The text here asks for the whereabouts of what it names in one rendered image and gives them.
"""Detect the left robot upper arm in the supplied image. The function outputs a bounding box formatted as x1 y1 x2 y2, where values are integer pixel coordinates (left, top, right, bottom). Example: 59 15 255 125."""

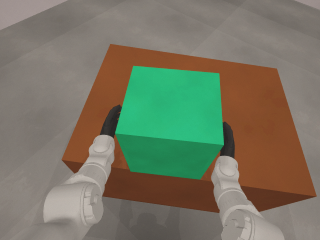
10 181 104 240

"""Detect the left robot hand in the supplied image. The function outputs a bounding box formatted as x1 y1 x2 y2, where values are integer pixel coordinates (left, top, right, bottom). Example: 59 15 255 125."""
100 104 122 139

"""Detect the pedestal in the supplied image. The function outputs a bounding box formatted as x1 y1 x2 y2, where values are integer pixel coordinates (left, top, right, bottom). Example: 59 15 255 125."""
61 44 317 213

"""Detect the robot right forearm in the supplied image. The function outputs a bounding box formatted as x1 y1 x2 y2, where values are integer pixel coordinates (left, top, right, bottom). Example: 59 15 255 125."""
211 155 266 227

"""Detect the right robot upper arm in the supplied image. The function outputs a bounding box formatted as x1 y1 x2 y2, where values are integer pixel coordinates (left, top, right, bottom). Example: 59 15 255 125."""
221 209 285 240

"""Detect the carton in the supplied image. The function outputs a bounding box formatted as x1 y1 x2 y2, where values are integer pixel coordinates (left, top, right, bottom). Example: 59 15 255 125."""
115 66 224 180

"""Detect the right robot hand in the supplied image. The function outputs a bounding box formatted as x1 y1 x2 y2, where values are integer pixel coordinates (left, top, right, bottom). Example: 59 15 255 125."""
220 122 235 159

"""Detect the robot left forearm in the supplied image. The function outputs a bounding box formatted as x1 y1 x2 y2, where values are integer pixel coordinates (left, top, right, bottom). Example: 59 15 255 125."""
43 134 115 222

